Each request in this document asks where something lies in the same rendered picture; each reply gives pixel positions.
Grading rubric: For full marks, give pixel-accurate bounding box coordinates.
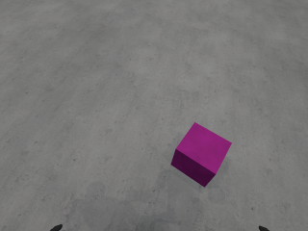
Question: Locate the carton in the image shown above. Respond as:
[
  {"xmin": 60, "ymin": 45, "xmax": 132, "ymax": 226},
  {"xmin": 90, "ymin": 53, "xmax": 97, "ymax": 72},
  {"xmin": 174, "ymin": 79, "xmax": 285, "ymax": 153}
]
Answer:
[{"xmin": 171, "ymin": 122, "xmax": 232, "ymax": 188}]

